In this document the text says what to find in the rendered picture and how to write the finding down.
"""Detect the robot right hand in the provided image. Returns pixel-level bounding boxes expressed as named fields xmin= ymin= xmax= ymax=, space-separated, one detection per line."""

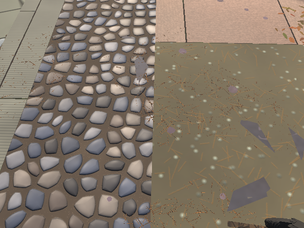
xmin=264 ymin=218 xmax=304 ymax=228

